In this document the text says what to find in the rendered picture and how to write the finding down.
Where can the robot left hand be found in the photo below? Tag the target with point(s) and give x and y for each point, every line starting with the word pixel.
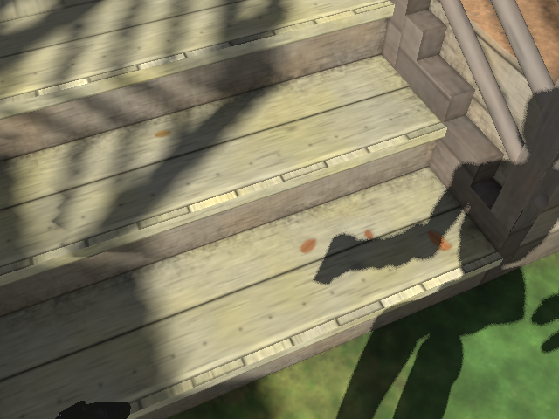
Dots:
pixel 97 410

